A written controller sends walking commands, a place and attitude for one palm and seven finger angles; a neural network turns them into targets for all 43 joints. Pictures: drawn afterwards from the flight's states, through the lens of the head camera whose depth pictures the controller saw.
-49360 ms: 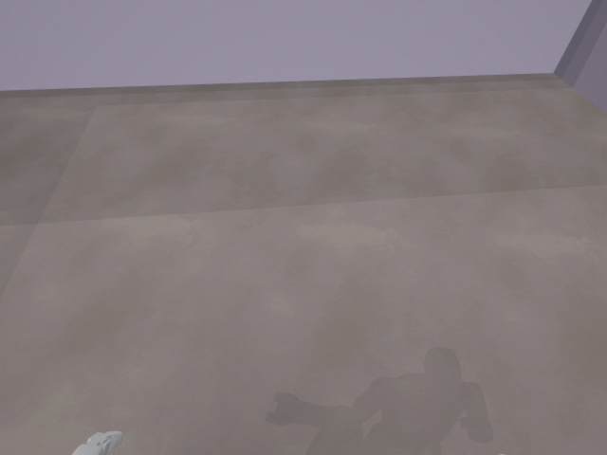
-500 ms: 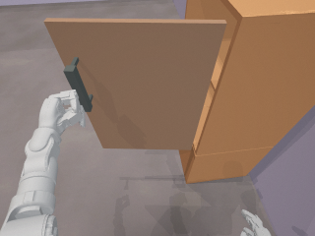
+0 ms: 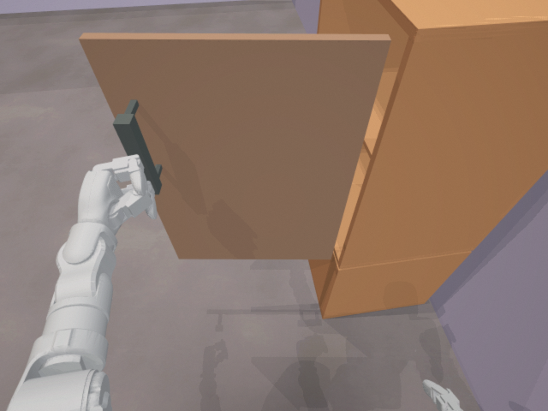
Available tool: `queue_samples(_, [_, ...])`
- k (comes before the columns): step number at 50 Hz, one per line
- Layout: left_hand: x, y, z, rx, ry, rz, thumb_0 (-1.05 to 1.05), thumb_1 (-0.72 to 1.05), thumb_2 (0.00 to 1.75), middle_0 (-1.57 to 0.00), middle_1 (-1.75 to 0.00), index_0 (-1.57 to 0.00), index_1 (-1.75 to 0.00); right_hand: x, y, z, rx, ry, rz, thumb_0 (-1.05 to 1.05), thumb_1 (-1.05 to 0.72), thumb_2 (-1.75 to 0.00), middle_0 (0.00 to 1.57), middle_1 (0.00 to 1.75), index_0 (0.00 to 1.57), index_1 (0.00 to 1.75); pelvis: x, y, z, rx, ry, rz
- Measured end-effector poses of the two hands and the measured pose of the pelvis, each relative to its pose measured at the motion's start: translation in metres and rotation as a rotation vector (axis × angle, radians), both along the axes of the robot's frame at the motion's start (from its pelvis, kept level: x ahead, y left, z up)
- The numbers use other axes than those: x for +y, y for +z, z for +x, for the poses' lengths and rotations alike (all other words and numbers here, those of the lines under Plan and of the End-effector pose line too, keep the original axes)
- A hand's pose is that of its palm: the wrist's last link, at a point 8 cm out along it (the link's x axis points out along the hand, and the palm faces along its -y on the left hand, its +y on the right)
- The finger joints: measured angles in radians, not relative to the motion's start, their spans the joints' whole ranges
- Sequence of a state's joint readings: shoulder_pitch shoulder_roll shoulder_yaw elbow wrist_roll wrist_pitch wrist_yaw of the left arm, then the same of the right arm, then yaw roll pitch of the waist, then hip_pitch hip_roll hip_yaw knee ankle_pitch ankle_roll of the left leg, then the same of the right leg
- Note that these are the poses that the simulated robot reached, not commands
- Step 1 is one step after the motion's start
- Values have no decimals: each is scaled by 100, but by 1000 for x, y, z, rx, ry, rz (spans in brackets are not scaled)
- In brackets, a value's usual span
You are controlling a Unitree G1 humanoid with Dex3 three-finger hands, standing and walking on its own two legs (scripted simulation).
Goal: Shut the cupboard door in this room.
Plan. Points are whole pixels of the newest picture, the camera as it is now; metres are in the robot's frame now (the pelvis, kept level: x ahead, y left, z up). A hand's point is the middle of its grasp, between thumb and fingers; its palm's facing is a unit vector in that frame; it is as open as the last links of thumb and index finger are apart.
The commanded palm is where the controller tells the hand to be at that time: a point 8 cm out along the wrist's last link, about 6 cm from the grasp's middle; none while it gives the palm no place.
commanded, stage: push the door shut along its arc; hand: left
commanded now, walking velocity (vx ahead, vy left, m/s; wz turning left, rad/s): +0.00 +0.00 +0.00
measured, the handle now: (143, 149) +0.50 +0.24 +0.10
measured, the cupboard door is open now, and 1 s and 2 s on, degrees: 81 69 58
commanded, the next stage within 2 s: pull the fist back off the door in 1.88 s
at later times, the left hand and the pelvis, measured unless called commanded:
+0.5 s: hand (157, 169) +0.44 +0.19 +0.11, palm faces -0.09 -1.00 -0.01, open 3.1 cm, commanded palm +0.43 +0.25 +0.10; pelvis -0.01 -0.01 -0.01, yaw +0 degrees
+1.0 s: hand (183, 144) +0.50 +0.17 +0.10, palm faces -0.23 -0.97 -0.01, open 3.1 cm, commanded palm +0.50 +0.21 +0.10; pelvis -0.01 +0.00 -0.02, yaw +0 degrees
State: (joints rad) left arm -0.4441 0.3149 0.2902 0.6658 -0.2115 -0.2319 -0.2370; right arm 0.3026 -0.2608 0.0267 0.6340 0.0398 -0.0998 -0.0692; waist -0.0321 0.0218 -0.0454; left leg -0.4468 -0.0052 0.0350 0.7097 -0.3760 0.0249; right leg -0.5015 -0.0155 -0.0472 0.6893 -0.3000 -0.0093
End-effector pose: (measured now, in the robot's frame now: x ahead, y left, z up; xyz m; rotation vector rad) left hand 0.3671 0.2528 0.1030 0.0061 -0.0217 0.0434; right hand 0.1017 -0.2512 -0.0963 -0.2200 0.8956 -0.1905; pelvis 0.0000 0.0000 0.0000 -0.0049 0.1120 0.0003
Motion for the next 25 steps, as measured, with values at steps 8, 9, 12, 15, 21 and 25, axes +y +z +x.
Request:
queue_samples(8, [-2,2,5,18,-33,19,1,90,90,-131,-151,-130,-150,1,0,6,-16,17,2,1,-90,-90,20,30,20,30,-1,-1,-2,0,7,0])
queue_samples(9, [-2,2,8,19,-39,18,1,90,90,-131,-151,-131,-150,1,0,6,-12,19,-1,1,-90,-90,20,30,20,30,-1,-1,-3,1,9,0])
queue_samples(12, [-4,4,18,17,-57,12,1,90,90,-131,-151,-131,-150,-3,-2,2,5,18,-12,1,-90,-90,20,30,20,30,-3,-2,-5,8,12,0])
queue_samples(15, [-6,7,29,18,-78,16,1,90,90,-131,-151,-131,-150,-7,-4,-5,27,9,-23,1,-90,-90,20,30,20,30,-4,-4,-5,21,12,0])
queue_samples(21, [-5,7,48,29,-114,13,1,90,90,-131,-150,-132,-150,-18,-9,-28,99,-23,-41,1,-90,-90,20,30,20,30,-5,-6,-5,50,7,0])
queue_samples(25, [-3,7,56,31,-135,10,1,90,90,-131,-150,-132,-150,-25,-12,-47,156,-48,-53,1,-90,-90,20,30,20,30,-6,-8,-5,67,6,-2])
